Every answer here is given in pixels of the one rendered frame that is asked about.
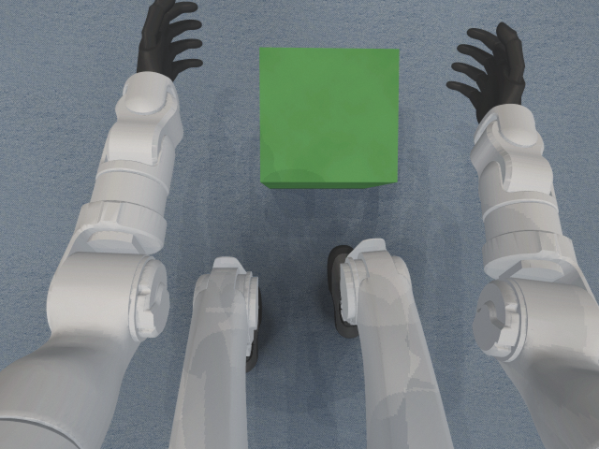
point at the robot left hand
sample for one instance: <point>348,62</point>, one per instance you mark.
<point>156,51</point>

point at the right robot forearm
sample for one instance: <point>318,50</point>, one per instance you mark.
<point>519,207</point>

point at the carton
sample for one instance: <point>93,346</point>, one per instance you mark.
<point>328,117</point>

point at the left robot forearm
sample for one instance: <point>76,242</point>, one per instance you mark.
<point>126,211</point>

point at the robot left upper arm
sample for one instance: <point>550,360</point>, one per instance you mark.
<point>64,394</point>

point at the right robot shin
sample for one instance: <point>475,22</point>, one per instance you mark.
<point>370,245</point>

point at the robot right hand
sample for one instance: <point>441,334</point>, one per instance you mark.
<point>504,83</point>

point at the robot right upper arm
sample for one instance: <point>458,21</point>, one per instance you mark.
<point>545,335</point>

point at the left robot foot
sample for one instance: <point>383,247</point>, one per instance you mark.
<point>252,359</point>

